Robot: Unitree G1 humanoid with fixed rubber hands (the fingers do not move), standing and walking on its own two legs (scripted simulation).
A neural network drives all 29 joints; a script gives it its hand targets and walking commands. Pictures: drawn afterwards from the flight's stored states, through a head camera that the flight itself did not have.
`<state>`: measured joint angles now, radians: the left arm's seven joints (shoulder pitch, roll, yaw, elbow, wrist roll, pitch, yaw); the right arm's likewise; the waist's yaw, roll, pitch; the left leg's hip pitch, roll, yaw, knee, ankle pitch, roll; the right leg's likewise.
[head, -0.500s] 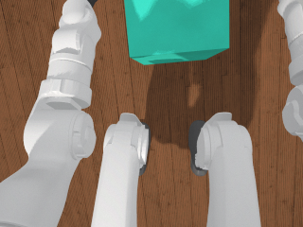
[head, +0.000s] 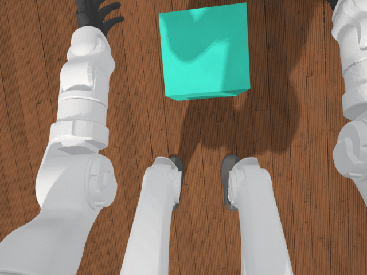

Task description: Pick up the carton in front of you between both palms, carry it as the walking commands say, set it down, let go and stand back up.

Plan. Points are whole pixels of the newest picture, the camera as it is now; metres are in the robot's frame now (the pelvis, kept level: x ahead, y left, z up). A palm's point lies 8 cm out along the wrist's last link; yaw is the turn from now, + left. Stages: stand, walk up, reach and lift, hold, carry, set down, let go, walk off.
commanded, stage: set down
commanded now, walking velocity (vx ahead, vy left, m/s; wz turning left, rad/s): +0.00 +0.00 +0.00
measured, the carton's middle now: (204, 62) +0.54 -0.01 -0.42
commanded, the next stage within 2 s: let go in 0.26 s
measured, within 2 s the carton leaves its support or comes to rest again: neither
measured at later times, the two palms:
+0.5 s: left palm (47, 25) +0.50 +0.18 +0.01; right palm out of the picture +0.52 -0.23 +0.01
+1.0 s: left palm out of the picture +0.33 +0.23 +0.13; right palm out of the picture +0.34 -0.23 +0.12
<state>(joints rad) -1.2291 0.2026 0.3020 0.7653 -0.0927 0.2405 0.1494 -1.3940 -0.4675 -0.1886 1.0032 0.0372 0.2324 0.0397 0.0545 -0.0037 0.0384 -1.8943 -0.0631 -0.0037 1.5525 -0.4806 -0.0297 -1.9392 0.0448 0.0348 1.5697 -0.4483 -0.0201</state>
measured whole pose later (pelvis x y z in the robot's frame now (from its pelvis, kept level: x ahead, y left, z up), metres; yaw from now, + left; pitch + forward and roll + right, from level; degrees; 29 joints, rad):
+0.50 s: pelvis +0.04 +0.00 +0.13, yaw -3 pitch +44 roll +2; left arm -0.89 0.15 0.31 0.69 0.10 0.16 0.03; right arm -1.03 -0.28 -0.30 0.85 -0.14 0.16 0.02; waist 0.03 0.00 -0.03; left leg -1.43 -0.04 -0.02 0.99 -0.32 -0.02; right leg -1.46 0.05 0.05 0.99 -0.28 -0.01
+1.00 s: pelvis +0.10 +0.01 +0.21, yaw -3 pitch +19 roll +0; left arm -0.02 0.18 0.08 0.52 0.00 0.00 -0.06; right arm -0.11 -0.21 -0.13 0.59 -0.03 0.00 0.03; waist 0.04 0.03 -0.04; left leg -0.66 -0.04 -0.05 0.62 -0.29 0.01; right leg -0.68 0.04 0.04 0.60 -0.26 -0.01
